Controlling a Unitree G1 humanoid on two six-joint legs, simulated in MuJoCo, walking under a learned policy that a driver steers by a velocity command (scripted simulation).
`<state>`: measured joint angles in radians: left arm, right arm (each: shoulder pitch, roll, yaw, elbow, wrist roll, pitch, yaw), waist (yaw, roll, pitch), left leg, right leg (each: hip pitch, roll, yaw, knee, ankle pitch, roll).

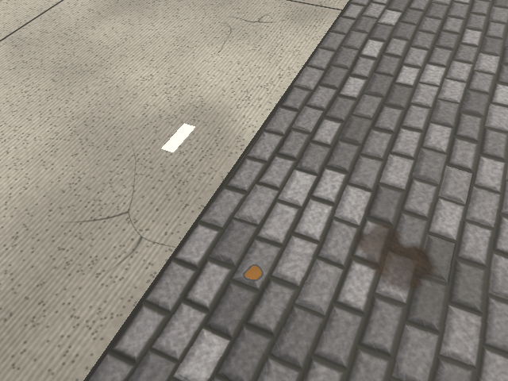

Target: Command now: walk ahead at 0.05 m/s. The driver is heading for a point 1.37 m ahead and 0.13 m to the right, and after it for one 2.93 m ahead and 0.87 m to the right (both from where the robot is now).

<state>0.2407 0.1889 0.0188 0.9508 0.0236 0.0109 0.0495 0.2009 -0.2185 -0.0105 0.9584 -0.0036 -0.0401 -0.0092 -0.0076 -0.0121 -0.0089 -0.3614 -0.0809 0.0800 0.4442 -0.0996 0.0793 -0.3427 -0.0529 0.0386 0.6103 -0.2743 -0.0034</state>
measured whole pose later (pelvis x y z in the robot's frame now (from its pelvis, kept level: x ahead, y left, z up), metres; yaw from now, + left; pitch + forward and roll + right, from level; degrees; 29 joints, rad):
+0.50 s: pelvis +0.12 +0.06 +0.00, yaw +1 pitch +4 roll +0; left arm 0.24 0.22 0.04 0.87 -0.02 -0.12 -0.01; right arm 0.38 -0.20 -0.02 1.00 0.00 -0.12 0.03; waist -0.04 -0.04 -0.08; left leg -0.24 -0.01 0.07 0.51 -0.35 0.05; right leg -0.71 -0.10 0.03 1.29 -0.19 -0.09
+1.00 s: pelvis +0.51 +0.02 +0.00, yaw +2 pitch +0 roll -2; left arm 0.28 0.25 0.06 0.88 0.01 -0.11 -0.05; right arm 0.29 -0.25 -0.03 0.90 0.04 -0.12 0.01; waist 0.01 0.02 0.03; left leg -0.48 0.09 -0.09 1.34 -0.29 0.11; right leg -0.32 0.07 -0.09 0.49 -0.18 -0.08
